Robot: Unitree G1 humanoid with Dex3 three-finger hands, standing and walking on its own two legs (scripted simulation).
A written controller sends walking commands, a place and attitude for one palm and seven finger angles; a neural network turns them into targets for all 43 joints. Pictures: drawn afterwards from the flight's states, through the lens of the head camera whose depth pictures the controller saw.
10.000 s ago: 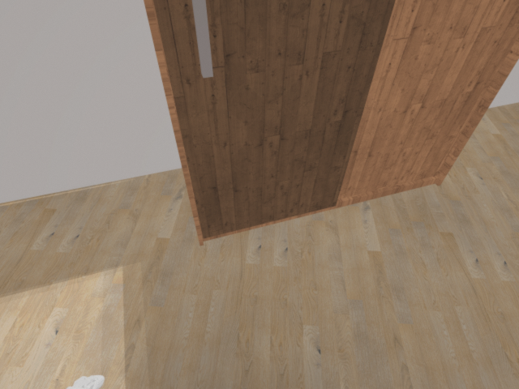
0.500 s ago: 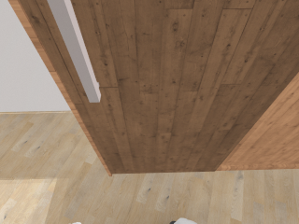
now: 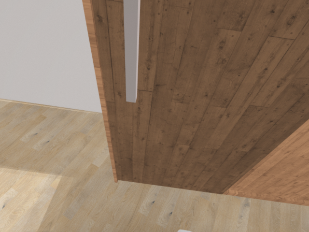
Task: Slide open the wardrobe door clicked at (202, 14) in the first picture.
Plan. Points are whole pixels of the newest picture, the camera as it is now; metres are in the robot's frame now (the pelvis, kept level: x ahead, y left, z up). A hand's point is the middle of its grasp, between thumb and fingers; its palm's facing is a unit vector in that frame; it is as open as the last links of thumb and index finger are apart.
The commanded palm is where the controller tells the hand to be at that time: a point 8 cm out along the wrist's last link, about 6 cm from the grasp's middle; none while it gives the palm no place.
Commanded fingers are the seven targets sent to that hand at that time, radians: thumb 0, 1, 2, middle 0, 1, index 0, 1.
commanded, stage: come to a stop and stand still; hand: left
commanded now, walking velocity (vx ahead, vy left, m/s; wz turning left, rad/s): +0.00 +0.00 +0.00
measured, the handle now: (133, 46) +0.48 +0.12 +0.23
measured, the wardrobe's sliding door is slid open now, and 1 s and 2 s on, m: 0.00 0.00 0.00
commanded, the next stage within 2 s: look again from close up in 0.88 s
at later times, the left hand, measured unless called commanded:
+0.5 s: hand out of the picture -0.05 +0.13 -0.17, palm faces +0.01 -0.99 -0.14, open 7.3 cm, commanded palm none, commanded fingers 0.00 0.90 0.90 -0.20 -0.30 -0.20 -0.30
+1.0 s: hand out of the picture -0.07 +0.14 -0.18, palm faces -0.01 -0.98 -0.17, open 7.4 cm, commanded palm none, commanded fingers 0.00 0.90 0.90 -0.20 -0.30 -0.20 -0.30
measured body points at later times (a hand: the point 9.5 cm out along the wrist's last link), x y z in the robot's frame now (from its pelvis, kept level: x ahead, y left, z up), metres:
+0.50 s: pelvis -0.04 -0.02 +0.01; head -0.05 -0.02 +0.46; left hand -0.05 +0.18 -0.16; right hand -0.07 -0.24 -0.15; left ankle +0.02 +0.08 -0.73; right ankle -0.08 -0.12 -0.73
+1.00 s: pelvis -0.04 -0.02 +0.00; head -0.03 -0.02 +0.45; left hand -0.06 +0.19 -0.16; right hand -0.06 -0.22 -0.17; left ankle +0.02 +0.08 -0.73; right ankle -0.08 -0.12 -0.73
